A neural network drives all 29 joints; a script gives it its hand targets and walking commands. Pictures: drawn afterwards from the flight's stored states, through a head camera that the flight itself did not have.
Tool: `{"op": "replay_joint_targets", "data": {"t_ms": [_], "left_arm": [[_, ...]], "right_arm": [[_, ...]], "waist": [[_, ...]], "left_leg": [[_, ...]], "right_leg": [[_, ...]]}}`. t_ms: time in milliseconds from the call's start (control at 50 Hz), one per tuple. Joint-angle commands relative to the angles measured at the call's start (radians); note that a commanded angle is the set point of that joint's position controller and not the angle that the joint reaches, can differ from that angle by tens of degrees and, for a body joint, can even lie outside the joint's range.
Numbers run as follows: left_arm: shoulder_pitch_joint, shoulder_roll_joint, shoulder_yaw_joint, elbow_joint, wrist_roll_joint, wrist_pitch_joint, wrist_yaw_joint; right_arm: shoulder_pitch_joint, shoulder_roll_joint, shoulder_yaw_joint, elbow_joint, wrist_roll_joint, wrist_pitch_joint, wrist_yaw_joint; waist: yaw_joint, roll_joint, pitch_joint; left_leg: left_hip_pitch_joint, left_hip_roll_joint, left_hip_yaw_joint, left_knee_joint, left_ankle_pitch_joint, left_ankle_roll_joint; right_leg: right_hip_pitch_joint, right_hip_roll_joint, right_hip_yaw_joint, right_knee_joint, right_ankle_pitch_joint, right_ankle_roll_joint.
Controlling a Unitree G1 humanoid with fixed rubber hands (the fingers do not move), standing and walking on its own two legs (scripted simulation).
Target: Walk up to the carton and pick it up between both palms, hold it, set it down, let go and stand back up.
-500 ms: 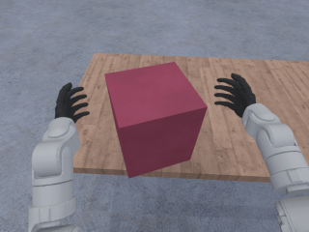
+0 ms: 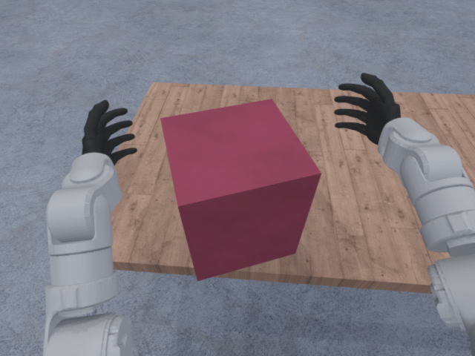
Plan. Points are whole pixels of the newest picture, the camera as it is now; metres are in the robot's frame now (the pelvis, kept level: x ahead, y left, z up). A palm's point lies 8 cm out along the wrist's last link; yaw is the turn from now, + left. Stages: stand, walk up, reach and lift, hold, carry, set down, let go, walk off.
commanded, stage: reach and lift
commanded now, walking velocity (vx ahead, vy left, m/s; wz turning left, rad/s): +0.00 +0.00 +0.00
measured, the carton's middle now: (233, 192) +0.40 +0.09 +0.04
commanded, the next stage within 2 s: none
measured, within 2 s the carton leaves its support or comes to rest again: neither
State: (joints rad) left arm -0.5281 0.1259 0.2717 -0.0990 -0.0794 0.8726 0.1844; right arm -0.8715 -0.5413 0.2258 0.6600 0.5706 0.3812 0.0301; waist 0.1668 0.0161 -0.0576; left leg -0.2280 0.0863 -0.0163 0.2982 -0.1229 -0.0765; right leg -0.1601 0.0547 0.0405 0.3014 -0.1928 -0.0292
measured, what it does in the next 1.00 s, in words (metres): stands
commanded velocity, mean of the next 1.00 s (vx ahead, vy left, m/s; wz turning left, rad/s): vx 0.00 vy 0.00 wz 0.00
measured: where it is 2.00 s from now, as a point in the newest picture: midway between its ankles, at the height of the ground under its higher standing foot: outside the picture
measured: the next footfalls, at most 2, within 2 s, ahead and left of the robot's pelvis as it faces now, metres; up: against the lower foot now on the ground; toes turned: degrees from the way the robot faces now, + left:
none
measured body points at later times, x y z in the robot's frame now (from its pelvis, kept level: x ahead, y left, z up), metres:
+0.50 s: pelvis +0.00 +0.02 +0.00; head +0.03 +0.02 +0.45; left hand +0.36 +0.29 +0.17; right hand +0.50 -0.09 +0.20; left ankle +0.02 +0.17 -0.75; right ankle -0.03 -0.10 -0.75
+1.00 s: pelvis -0.02 +0.00 -0.01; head +0.02 -0.01 +0.44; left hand +0.35 +0.27 +0.10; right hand +0.47 -0.07 +0.12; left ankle +0.02 +0.17 -0.75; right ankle -0.03 -0.10 -0.75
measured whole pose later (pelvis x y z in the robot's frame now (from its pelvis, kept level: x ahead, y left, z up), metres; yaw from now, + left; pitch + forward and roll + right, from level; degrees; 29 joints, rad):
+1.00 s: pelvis -0.02 +0.00 -0.01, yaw -1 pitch +12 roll +0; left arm -0.69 0.07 0.27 0.68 -0.04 0.21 0.17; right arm -0.93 -0.33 0.16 1.02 0.32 0.05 0.04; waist 0.25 -0.01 -0.14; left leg -0.44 0.09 -0.01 0.33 -0.09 -0.07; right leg -0.39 0.06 0.05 0.37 -0.18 -0.03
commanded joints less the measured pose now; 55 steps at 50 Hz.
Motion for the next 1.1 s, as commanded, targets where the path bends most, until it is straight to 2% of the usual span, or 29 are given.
{"op": "replay_joint_targets", "data": {"t_ms": [0,40,60,80,120,140,220,240,260,280,300,320,400,420,440,520,540,600,660,740,760,780,800,860,960,980,1020,1040,1080], "left_arm": [[-0.47,0.131,0.009,0.024,-0.032,-0.073,-0.009],[-0.482,0.138,0.007,0.091,-0.049,-0.095,-0.013],[-0.521,0.168,0.035,0.143,-0.045,-0.11,-0.012],[-0.58,0.167,0.018,0.153,-0.043,-0.125,-0.007],[-0.609,0.189,0.03,0.204,-0.04,-0.138,0.005],[-0.575,0.173,0.027,0.234,-0.021,-0.158,0.004],[-0.66,0.192,0.011,0.136,-0.058,-0.189,0.019],[-0.645,0.184,0.015,0.177,-0.036,-0.188,0.019],[-0.64,0.175,0.012,0.132,-0.028,-0.186,0.026],[-0.617,0.162,0.0,0.201,-0.03,-0.191,0.021],[-0.61,0.153,0.006,0.164,-0.023,-0.182,0.02],[-0.59,0.145,-0.004,0.237,-0.006,-0.181,0.016],[-0.531,0.061,-0.047,0.125,0.022,-0.176,0.014],[-0.46,0.033,-0.048,0.223,0.054,-0.184,0.005],[-0.454,0.016,-0.053,0.135,0.049,-0.182,0.006],[-0.378,-0.04,-0.078,0.189,0.048,-0.251,-0.014],[-0.327,-0.037,-0.071,0.177,0.039,-0.276,-0.024],[-0.382,0.002,-0.045,0.086,0.053,-0.354,-0.027],[-0.401,0.019,-0.035,0.084,0.054,-0.432,-0.024],[-0.438,0.063,-0.01,0.347,0.082,-0.542,-0.015],[-0.454,0.064,0.002,0.31,0.076,-0.574,-0.005],[-0.457,0.055,0.003,0.404,0.059,-0.604,-0.008],[-0.505,0.061,-0.008,0.411,0.052,-0.638,-0.005],[-0.539,0.085,0.023,0.597,0.039,-0.706,-0.005],[-0.519,0.022,-0.023,0.789,0.061,-0.759,-0.028],[-0.539,-0.019,-0.06,0.727,0.062,-0.754,-0.022],[-0.523,-0.02,-0.056,0.757,0.083,-0.763,-0.025],[-0.572,-0.032,-0.071,0.725,0.086,-0.769,-0.021],[-0.543,-0.05,-0.083,0.674,0.085,-0.78,-0.016]], "right_arm": [[-0.546,-0.091,-0.046,-0.088,-0.004,-0.029,-0.012],[-0.576,-0.086,-0.05,-0.077,-0.031,-0.03,-0.016],[-0.595,-0.084,-0.045,-0.068,-0.032,-0.033,-0.019],[-0.636,-0.098,-0.059,-0.077,-0.041,-0.033,-0.019],[-0.658,-0.1,-0.06,-0.044,-0.05,-0.042,-0.014],[-0.628,-0.09,-0.067,-0.019,-0.064,-0.052,-0.015],[-0.692,-0.122,-0.105,-0.086,-0.069,-0.075,-0.02],[-0.699,-0.137,-0.114,-0.056,-0.077,-0.079,-0.019],[-0.695,-0.138,-0.109,-0.069,-0.064,-0.085,-0.018],[-0.692,-0.134,-0.1,-0.018,-0.058,-0.08,-0.009],[-0.668,-0.131,-0.072,0.02,-0.038,-0.072,-0.001],[-0.656,-0.128,-0.076,0.072,-0.045,-0.07,0.005],[-0.563,-0.12,-0.075,0.197,-0.038,-0.08,0.026],[-0.5,-0.091,-0.073,0.286,-0.046,-0.083,0.034],[-0.506,-0.115,-0.101,0.228,-0.061,-0.103,0.033],[-0.449,-0.057,-0.114,0.252,-0.104,-0.16,0.054],[-0.435,-0.042,-0.101,0.176,-0.122,-0.182,0.052],[-0.491,-0.054,-0.128,0.035,-0.166,-0.262,0.039],[-0.532,-0.029,-0.14,-0.063,-0.196,-0.322,0.025],[-0.543,0.036,-0.136,0.063,-0.241,-0.335,0.02],[-0.559,0.047,-0.139,0.021,-0.249,-0.358,0.015],[-0.583,0.068,-0.123,0.02,-0.26,-0.358,0.014],[-0.609,0.085,-0.129,0.028,-0.256,-0.368,0.008],[-0.62,0.131,-0.098,0.129,-0.26,-0.373,0.006],[-0.531,0.13,-0.09,0.437,-0.242,-0.38,0.009],[-0.519,0.125,-0.111,0.458,-0.228,-0.39,0.01],[-0.501,0.093,-0.119,0.55,-0.249,-0.4,0.009],[-0.528,0.099,-0.154,0.563,-0.256,-0.412,0.001],[-0.554,0.08,-0.176,0.516,-0.28,-0.446,-0.003]], "waist": [[0.024,-0.063,-0.388],[0.025,-0.113,-0.388],[0.049,-0.127,-0.409],[0.03,-0.121,-0.441],[0.061,-0.122,-0.467],[0.055,-0.122,-0.466],[0.05,-0.106,-0.613],[0.049,-0.106,-0.603],[0.055,-0.078,-0.647],[0.046,-0.081,-0.597],[0.07,-0.043,-0.609],[0.059,-0.046,-0.573],[0.025,0.037,-0.527],[0.02,0.06,-0.474],[0.008,0.071,-0.506],[-0.018,0.048,-0.431],[0.006,0.0,-0.458],[0.013,-0.028,-0.514],[0.036,-0.05,-0.603],[0.089,-0.123,-0.549],[0.096,-0.132,-0.619],[0.116,-0.175,-0.619],[0.107,-0.173,-0.636],[0.144,-0.194,-0.611],[0.078,-0.108,-0.49],[0.038,-0.068,-0.506],[0.03,-0.022,-0.459],[0.005,0.007,-0.461],[-0.001,-0.012,-0.503]], "left_leg": [[0.149,-0.106,0.088,0.032,0.235,0.036],[0.124,-0.102,0.088,0.024,0.189,0.038],[0.102,-0.105,0.089,0.02,0.187,0.045],[0.097,-0.103,0.085,0.015,0.173,0.039],[0.087,-0.099,0.098,0.028,0.205,0.038],[0.105,-0.096,0.093,0.027,0.234,0.039],[0.124,-0.1,0.102,0.055,0.321,0.016],[0.126,-0.094,0.096,0.069,0.363,0.005],[0.168,-0.096,0.094,0.078,0.43,-0.006],[0.163,-0.092,0.094,0.079,0.443,-0.01],[0.192,-0.094,0.096,0.083,0.475,-0.015],[0.194,-0.087,0.095,0.081,0.461,-0.018],[0.268,-0.077,0.081,0.082,0.52,-0.045],[0.255,-0.074,0.074,0.086,0.505,-0.046],[0.285,-0.07,0.077,0.093,0.558,-0.05],[0.264,-0.077,0.069,0.098,0.59,-0.042],[0.246,-0.083,0.079,0.103,0.604,-0.024],[0.209,-0.087,0.091,0.115,0.642,-0.018],[0.164,-0.095,0.102,0.122,0.595,-0.006],[0.038,-0.094,0.116,0.08,0.307,0.044],[0.008,-0.097,0.122,0.073,0.29,0.046],[-0.023,-0.097,0.116,0.062,0.254,0.056],[-0.059,-0.101,0.121,0.059,0.208,0.06],[-0.139,-0.101,0.138,0.051,0.144,0.071],[-0.035,-0.091,0.123,0.053,0.204,0.043],[-0.003,-0.089,0.119,0.056,0.229,0.027],[0.042,-0.085,0.112,0.062,0.253,0.015],[0.043,-0.082,0.106,0.075,0.284,0.0],[0.087,-0.081,0.1,0.092,0.368,-0.011]], "right_leg": [[0.047,-0.028,-0.004,-0.006,0.381,0.076],[0.066,-0.021,-0.013,0.006,0.421,0.091],[0.08,-0.027,-0.002,0.009,0.43,0.09],[0.076,-0.023,-0.013,0.016,0.401,0.089],[0.082,-0.011,-0.011,0.016,0.373,0.087],[0.076,-0.006,-0.015,0.016,0.396,0.081],[0.124,0.012,-0.021,0.026,0.421,0.074],[0.115,0.025,-0.028,0.038,0.46,0.069],[0.132,0.034,-0.036,0.037,0.478,0.061],[0.101,0.035,-0.043,0.03,0.465,0.063],[0.101,0.035,-0.046,0.018,0.442,0.054],[0.065,0.041,-0.057,0.018,0.416,0.056],[0.027,0.049,-0.084,-0.013,0.361,0.025],[0.004,0.047,-0.077,-0.024,0.322,0.018],[0.002,0.053,-0.089,-0.021,0.364,0.014],[-0.021,0.056,-0.1,-0.03,0.362,0.009],[0.006,0.046,-0.084,-0.021,0.415,0.019],[0.07,0.041,-0.072,0.015,0.521,0.033],[0.122,0.038,-0.063,0.037,0.53,0.037],[0.091,0.008,-0.032,0.032,0.3,0.057],[0.127,0.009,-0.027,0.041,0.329,0.065],[0.116,0.002,-0.024,0.047,0.31,0.07],[0.114,-0.007,-0.018,0.054,0.293,0.078],[0.099,-0.023,0.002,0.064,0.243,0.091],[0.005,-0.006,-0.035,0.026,0.173,0.074],[-0.018,0.007,-0.056,0.021,0.166,0.061],[-0.066,0.02,-0.072,-0.002,0.107,0.042],[-0.084,0.023,-0.082,-0.002,0.121,0.037],[-0.064,0.041,-0.097,0.004,0.187,0.035]]}}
